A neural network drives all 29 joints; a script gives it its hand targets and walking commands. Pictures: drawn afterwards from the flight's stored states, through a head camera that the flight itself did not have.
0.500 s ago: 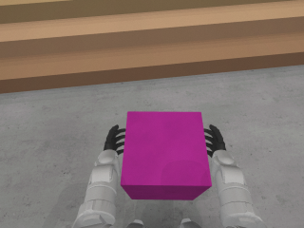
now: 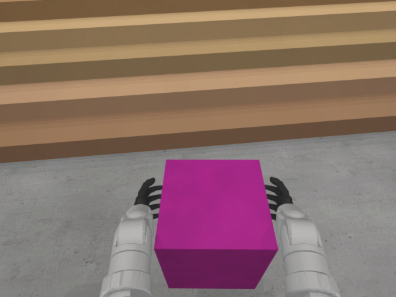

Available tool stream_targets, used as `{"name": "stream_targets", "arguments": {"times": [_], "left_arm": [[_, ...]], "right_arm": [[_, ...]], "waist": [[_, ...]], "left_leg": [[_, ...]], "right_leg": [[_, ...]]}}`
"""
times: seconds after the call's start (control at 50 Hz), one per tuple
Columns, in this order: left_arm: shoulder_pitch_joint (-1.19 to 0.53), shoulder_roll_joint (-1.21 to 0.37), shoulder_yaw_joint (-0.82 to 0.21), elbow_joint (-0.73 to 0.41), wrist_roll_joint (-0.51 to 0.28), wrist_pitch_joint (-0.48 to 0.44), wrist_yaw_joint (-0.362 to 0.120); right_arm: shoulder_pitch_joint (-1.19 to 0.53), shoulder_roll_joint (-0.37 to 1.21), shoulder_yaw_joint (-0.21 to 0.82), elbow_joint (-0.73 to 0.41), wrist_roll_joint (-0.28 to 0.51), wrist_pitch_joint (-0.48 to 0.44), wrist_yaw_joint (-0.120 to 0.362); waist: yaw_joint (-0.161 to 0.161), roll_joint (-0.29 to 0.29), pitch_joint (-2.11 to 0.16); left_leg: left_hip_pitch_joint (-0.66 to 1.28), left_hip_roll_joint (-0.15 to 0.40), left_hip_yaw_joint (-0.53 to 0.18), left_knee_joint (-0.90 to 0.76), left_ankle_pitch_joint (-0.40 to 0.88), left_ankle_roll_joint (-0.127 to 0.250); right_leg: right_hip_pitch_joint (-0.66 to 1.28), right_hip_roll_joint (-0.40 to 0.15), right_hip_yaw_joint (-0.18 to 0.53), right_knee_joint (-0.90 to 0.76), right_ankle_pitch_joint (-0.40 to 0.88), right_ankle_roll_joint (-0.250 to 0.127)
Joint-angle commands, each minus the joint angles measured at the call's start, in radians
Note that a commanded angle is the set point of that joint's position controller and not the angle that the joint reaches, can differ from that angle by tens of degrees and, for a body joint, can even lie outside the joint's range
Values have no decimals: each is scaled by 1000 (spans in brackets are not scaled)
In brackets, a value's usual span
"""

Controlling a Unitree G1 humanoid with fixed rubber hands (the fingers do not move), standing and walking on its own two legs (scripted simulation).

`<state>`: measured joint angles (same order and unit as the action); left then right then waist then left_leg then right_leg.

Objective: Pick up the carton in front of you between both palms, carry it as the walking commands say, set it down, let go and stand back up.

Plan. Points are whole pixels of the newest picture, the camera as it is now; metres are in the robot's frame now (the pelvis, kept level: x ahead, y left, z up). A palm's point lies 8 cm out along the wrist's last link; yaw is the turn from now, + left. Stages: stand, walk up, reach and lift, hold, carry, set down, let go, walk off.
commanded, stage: reach and lift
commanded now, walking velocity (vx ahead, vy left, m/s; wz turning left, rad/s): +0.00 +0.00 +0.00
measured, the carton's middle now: (212, 226) +0.29 +0.00 -0.05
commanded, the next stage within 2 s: hold in 0.82 s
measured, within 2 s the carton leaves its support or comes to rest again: neither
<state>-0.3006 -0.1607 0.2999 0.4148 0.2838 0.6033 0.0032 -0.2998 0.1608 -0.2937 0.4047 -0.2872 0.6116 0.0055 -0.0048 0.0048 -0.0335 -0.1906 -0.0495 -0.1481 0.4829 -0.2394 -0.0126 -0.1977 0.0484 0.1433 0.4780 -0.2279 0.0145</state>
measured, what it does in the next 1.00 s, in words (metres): stands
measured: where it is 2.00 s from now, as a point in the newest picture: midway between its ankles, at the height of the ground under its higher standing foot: outside the picture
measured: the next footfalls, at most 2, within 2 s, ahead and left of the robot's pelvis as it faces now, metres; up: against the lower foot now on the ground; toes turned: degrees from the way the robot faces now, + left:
none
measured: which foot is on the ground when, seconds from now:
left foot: down 0.00-1.00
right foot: down 0.00-1.00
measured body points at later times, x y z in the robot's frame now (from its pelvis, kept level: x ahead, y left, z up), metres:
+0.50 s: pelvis +0.01 +0.00 +0.00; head -0.02 +0.00 +0.45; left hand +0.31 +0.15 +0.03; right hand +0.31 -0.15 +0.03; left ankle +0.02 +0.13 -0.74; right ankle +0.02 -0.13 -0.74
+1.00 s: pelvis +0.01 +0.00 +0.01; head -0.03 +0.00 +0.46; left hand +0.31 +0.15 +0.05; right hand +0.31 -0.15 +0.05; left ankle +0.02 +0.13 -0.74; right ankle +0.02 -0.13 -0.74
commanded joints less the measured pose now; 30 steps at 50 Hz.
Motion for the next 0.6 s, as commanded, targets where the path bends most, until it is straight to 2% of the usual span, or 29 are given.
{"name": "stream_targets", "arguments": {"times": [0.0,0.22,0.58], "left_arm": [[-577,-972,-552,1,-226,-24,-260],[-559,-961,-557,-6,-223,-10,-258],[-426,-937,-611,-139,-257,34,-245]], "right_arm": [[-563,973,553,7,224,-27,250],[-546,966,560,-4,224,-12,246],[-413,935,608,-133,255,32,236]], "waist": [[1,-3,-200],[1,-4,-230],[-1,-2,-231]], "left_leg": [[17,-37,77,-87,26,12],[57,-44,84,-108,85,5],[136,-51,72,-137,263,-7]], "right_leg": [[64,37,-76,-77,35,-11],[104,41,-80,-94,91,-2],[176,51,-73,-124,266,7]]}}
